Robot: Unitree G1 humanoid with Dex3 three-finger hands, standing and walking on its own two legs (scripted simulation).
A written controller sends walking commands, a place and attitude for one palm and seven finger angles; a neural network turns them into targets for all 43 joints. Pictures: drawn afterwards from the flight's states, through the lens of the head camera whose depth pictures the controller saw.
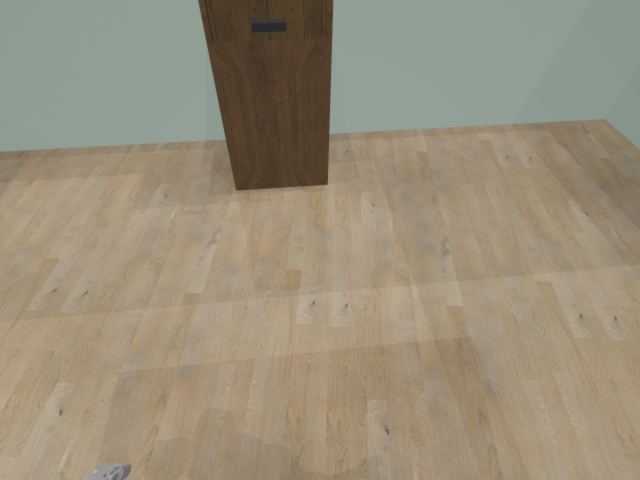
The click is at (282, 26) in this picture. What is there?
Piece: drawer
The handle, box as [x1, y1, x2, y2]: [251, 18, 285, 31]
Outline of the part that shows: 285,20 283,18 281,18 280,20 253,19 251,20 252,31 282,31 285,30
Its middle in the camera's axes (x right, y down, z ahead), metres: -0.18 -0.74 +1.32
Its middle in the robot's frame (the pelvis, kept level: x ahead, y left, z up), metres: +1.48 +0.25 -0.01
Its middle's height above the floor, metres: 0.76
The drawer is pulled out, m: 0.00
